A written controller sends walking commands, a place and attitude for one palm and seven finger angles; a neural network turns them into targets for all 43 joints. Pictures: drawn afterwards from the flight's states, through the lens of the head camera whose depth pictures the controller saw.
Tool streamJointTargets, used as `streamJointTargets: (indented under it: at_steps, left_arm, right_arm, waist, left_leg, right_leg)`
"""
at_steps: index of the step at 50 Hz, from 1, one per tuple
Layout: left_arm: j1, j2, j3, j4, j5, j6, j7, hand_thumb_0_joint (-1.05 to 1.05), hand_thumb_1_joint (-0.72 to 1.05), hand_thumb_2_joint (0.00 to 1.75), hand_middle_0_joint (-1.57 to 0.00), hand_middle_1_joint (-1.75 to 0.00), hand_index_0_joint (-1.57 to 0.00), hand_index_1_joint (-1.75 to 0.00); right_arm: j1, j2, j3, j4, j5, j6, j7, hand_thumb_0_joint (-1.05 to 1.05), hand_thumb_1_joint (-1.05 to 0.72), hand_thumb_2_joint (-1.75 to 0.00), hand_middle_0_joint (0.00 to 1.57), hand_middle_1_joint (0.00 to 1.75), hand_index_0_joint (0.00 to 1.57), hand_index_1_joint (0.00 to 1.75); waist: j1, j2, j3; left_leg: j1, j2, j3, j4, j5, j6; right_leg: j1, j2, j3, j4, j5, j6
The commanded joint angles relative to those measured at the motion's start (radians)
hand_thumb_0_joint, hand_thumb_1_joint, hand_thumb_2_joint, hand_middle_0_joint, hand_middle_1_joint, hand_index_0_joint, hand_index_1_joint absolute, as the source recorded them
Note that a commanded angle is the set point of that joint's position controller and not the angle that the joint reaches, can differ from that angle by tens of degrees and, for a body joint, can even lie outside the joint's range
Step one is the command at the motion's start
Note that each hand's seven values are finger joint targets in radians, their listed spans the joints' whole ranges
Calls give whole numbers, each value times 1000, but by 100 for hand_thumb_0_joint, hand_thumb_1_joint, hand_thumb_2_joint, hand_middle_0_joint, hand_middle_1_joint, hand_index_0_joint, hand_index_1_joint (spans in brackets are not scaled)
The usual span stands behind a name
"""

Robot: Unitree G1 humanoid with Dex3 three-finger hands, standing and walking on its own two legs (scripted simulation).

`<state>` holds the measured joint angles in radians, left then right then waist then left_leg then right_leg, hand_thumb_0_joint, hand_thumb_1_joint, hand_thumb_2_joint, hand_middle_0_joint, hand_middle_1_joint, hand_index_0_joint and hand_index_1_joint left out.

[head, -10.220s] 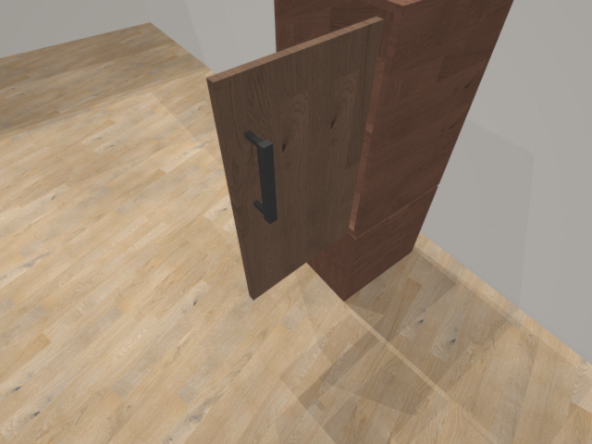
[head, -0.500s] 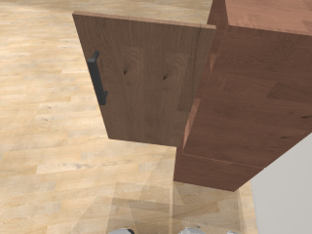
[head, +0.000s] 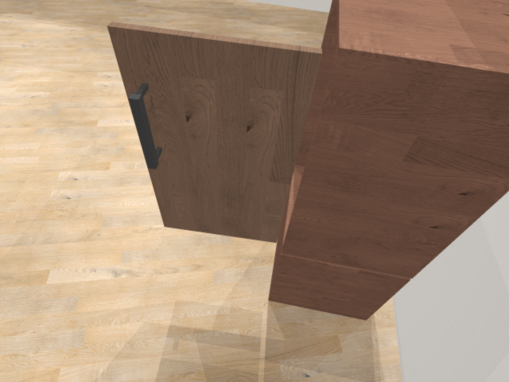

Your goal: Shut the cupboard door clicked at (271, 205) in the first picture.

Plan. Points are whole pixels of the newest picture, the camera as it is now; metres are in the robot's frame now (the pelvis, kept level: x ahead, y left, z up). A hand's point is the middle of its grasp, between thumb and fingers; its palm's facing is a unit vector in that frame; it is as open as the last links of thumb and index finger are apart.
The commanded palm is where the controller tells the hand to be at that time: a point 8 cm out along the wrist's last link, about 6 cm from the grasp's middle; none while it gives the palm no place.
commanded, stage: look again from close up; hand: left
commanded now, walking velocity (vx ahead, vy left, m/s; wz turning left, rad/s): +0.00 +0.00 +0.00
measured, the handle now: (148, 128) +0.55 +0.25 +0.06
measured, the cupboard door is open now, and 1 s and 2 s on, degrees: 93 93 93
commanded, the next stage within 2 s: shuffle to correct the standing spot in 0.62 s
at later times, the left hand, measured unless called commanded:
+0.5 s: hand out of the picture +0.02 +0.17 -0.17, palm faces +0.00 -0.97 -0.23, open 7.4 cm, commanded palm none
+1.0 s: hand out of the picture +0.03 +0.17 -0.18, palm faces +0.04 -0.98 -0.20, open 7.4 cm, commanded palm none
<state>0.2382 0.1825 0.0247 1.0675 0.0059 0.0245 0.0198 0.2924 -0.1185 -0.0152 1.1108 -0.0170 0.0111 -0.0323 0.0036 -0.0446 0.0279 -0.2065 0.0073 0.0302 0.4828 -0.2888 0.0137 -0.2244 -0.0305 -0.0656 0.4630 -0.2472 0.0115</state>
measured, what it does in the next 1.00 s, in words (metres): stands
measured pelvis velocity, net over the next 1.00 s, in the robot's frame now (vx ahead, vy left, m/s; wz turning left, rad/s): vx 0.03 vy -0.01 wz -0.01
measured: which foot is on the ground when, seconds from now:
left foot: down 0.00-1.00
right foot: down 0.00-1.00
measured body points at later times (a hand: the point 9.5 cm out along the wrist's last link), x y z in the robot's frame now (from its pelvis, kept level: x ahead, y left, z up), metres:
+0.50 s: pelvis +0.01 -0.01 +0.00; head +0.02 -0.03 +0.45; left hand +0.02 +0.22 -0.15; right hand +0.03 -0.23 -0.17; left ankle -0.02 +0.11 -0.74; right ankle +0.00 -0.12 -0.74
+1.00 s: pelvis +0.03 -0.01 +0.00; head +0.05 -0.01 +0.45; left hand +0.03 +0.22 -0.16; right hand +0.03 -0.24 -0.16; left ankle -0.02 +0.11 -0.74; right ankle +0.00 -0.12 -0.74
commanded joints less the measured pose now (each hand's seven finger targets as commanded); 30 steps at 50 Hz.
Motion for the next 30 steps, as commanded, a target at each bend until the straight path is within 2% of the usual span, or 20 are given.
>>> streamJointTargets:
  at_steps: [1, 4, 5, 6, 7, 8, 9, 12, 13, 14, 15, 18, 19, 22, 24, 30]
  left_arm:
    - [60, 66, 13, -5, 0, -24, 0, 0, 90, 90, -20, -30, -20, -30]
    - [48, 63, 7, 12, 1, -29, 2, 0, 90, 90, -20, -30, -20, -30]
    - [145, 74, -8, 39, 15, -47, 54, 0, 90, 90, -20, -30, -20, -30]
    - [103, 121, -7, -4, 6, -58, 44, 0, 90, 90, -20, -30, -20, -30]
    - [72, 102, -9, -10, 8, -58, 33, 0, 90, 90, -20, -30, -20, -30]
    - [84, 92, -11, -9, 11, -57, 28, 0, 90, 90, -20, -30, -20, -30]
    - [82, 87, -13, -11, 12, -61, 24, 0, 90, 90, -20, -30, -20, -30]
    - [97, 60, -22, 2, 7, -64, 20, 0, 90, 90, -20, -30, -20, -30]
    - [97, 54, -24, 3, 6, -62, 19, 0, 90, 90, -20, -30, -20, -30]
    - [89, 60, -23, 6, 6, -63, 16, 0, 90, 90, -20, -30, -20, -30]
    - [93, 64, -23, 5, 5, -62, 16, 0, 90, 90, -20, -30, -20, -30]
    - [98, 71, -22, 9, 5, -60, 16, 0, 90, 90, -20, -30, -20, -30]
    - [98, 79, -21, 9, 5, -61, 15, 0, 90, 90, -20, -30, -20, -30]
    - [95, 88, -19, 9, 4, -60, 15, 0, 90, 90, -20, -30, -20, -30]
    - [91, 93, -19, 7, 4, -58, 14, 0, 90, 90, -20, -30, -20, -30]
    - [80, 104, -14, 4, 3, -60, 13, 0, 90, 90, -20, -30, -20, -30]
  right_arm:
    - [12, -130, -19, -29, 7, -29, -15, 0, -90, -90, 20, 30, 20, 30]
    - [34, -110, -19, -13, 10, -24, -13, 0, -90, -90, 20, 30, 20, 30]
    - [-54, -162, -15, -78, 15, -43, 1, 0, -90, -90, 20, 30, 20, 30]
    - [2, -100, -6, -98, 9, -33, 9, 0, -90, -90, 20, 30, 20, 30]
    - [23, -100, -4, -89, 3, -37, 11, 0, -90, -90, 20, 30, 20, 30]
    - [52, -108, 2, -93, 2, -42, 14, 0, -90, -90, 20, 30, 20, 30]
    - [62, -104, 6, -99, -1, -48, 14, 0, -90, -90, 20, 30, 20, 30]
    - [59, -129, 9, -107, 6, -53, 7, 0, -90, -90, 20, 30, 20, 30]
    - [61, -135, 10, -108, 6, -53, 6, 0, -90, -90, 20, 30, 20, 30]
    - [56, -127, 12, -103, 5, -55, 5, 0, -90, -90, 20, 30, 20, 30]
    - [53, -135, 15, -101, 5, -54, 5, 0, -90, -90, 20, 30, 20, 30]
    - [50, -142, 17, -93, 5, -52, 6, 0, -90, -90, 20, 30, 20, 30]
    - [50, -134, 20, -86, 5, -53, 5, 0, -90, -90, 20, 30, 20, 30]
    - [42, -145, 21, -78, 4, -52, 5, 0, -90, -90, 20, 30, 20, 30]
    - [38, -138, 23, -70, 5, -51, 6, 0, -90, -90, 20, 30, 20, 30]
    - [34, -145, 22, -50, 3, -51, 4, 0, -90, -90, 20, 30, 20, 30]
  waist:
    - [21, 129, -19]
    - [7, 20, 0]
    - [34, 127, 15]
    - [-15, 118, -34]
    - [-19, 155, 9]
    - [-19, 139, -11]
    - [-14, 146, -26]
    - [-12, -3, -22]
    - [-14, -23, -1]
    - [-11, 20, 24]
    - [-10, 26, 39]
    - [-7, 3, 51]
    - [-4, 34, 48]
    - [-2, 15, 45]
    - [2, 36, 57]
    - [4, 27, 22]
  left_leg:
    - [-31, 120, -102, -156, 215, 9]
    - [-22, 102, -88, -162, 139, 2]
    - [-18, 99, -31, 32, 244, -18]
    - [-31, 52, -46, -3, 21, -15]
    - [-36, 61, -66, -49, 36, -2]
    - [-49, 81, -83, -62, 74, 8]
    - [-51, 93, -92, -66, 147, 18]
    - [-24, 95, -95, -74, 200, 27]
    - [-20, 94, -91, -83, 186, 27]
    - [-27, 89, -86, -99, 200, 28]
    - [-30, 87, -86, -102, 195, 26]
    - [-19, 83, -76, -115, 167, 24]
    - [-18, 80, -72, -120, 186, 24]
    - [-9, 79, -68, -123, 175, 21]
    - [-14, 77, -63, -135, 161, 21]
    - [6, 78, -56, -129, 184, 13]
  right_leg:
    - [102, -62, 76, -71, 133, -29]
    - [94, -73, 85, -111, 119, -34]
    - [36, -122, 128, -63, 393, -37]
    - [28, -140, 154, -83, 117, -62]
    - [-27, -112, 134, -68, -29, -69]
    - [-16, -81, 106, -51, -39, -64]
    - [17, -73, 83, -32, 35, -63]
    - [31, -69, 81, -21, 103, -54]
    - [16, -71, 85, -26, 98, -53]
    - [13, -72, 84, -26, 117, -54]
    - [10, -71, 90, -26, 113, -54]
    - [5, -75, 100, -42, 102, -52]
    - [19, -78, 97, -42, 129, -54]
    - [27, -80, 103, -48, 132, -53]
    - [30, -81, 102, -58, 121, -55]
    - [59, -87, 109, -61, 179, -57]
